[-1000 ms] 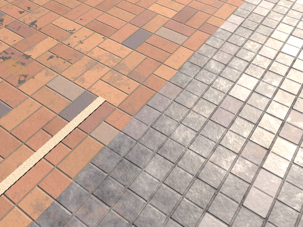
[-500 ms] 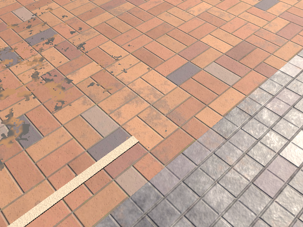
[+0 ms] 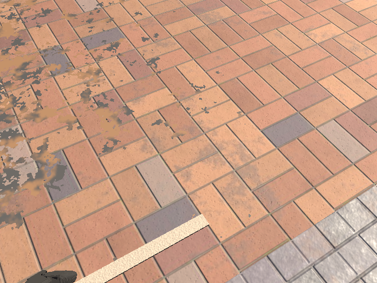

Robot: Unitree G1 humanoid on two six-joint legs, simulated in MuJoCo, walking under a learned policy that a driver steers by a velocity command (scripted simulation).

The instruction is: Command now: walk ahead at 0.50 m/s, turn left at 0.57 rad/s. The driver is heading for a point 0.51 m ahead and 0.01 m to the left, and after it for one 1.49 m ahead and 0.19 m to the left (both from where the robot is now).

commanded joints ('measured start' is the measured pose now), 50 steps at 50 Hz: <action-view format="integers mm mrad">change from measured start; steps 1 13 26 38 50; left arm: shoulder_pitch -87 200 224 225 150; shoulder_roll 50 112 154 121 118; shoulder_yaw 6 46 44 5 0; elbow -73 -28 96 124 118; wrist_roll -11 -7 -29 -30 20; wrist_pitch -15 -19 -7 43 106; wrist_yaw -9 -12 -11 0 28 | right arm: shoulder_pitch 6 -16 -260 -129 -175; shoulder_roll -176 -164 -26 -86 -33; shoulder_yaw -49 -30 14 0 23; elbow -60 -109 -169 -94 28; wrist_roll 7 8 -2 -19 -45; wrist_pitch -6 8 -12 6 22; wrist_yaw -15 -21 27 22 4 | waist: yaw -14 125 121 30 69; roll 113 -59 -40 89 38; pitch -47 -109 17 -222 -27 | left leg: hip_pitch -85 -606 -431 196 -271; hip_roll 194 142 186 391 178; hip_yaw -154 -43 90 -186 -6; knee -94 938 322 51 -27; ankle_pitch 158 -217 180 666 -331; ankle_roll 135 -77 -89 198 -29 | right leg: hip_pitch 160 749 571 59 535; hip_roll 79 -243 -120 -3 -49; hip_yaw -57 406 -81 -34 4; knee -171 -492 -607 386 -352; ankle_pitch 163 -336 191 -484 -15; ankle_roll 13 -244 -243 6 -82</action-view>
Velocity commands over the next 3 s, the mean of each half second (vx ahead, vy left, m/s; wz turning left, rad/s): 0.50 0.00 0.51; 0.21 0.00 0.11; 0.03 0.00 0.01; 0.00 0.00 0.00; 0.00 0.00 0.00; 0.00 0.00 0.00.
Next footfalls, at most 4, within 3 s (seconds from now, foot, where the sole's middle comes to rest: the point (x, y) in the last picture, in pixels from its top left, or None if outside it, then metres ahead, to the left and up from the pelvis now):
0.18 right None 0.28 -0.15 -0.78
0.66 left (132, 280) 0.47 0.17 -0.78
0.98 right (203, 263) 0.52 -0.07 -0.78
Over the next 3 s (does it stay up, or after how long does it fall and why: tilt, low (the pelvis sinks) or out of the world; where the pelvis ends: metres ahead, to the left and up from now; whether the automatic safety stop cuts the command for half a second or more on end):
stays up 0.46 0.05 -0.01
